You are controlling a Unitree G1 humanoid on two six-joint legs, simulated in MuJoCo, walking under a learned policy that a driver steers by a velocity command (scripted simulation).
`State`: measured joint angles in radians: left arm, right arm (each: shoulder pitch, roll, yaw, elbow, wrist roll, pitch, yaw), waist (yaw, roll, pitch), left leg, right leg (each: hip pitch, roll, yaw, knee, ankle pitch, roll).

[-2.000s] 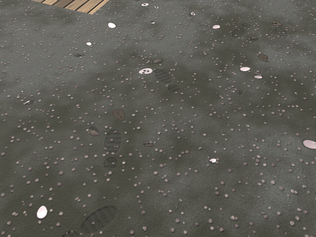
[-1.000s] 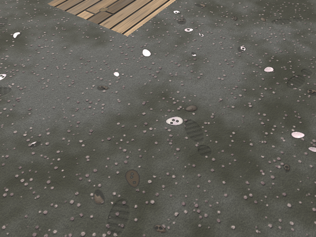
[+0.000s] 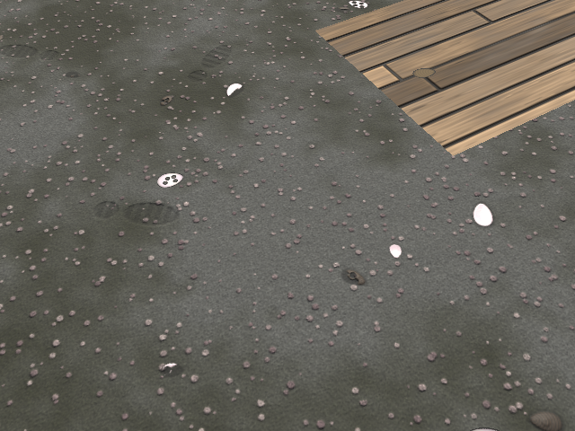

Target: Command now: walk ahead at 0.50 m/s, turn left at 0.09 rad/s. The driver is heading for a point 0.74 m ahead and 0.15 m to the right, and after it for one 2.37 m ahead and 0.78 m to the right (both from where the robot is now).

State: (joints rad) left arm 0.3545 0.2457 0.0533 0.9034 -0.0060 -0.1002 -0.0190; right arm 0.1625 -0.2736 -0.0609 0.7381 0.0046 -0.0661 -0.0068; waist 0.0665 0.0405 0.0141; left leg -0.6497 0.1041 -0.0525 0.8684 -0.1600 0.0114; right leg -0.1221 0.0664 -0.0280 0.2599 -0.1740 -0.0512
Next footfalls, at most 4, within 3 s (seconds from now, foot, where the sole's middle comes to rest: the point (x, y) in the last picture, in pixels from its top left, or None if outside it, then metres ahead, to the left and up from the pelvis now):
0.24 left None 0.30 0.15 -0.78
0.78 right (375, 397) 0.57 -0.12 -0.78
1.26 left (339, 276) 0.90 -0.03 -0.78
1.76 right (471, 265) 0.95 -0.39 -0.78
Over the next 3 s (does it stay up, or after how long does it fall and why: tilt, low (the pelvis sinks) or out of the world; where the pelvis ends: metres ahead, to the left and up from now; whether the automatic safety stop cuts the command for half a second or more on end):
stays up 1.51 -0.53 0.00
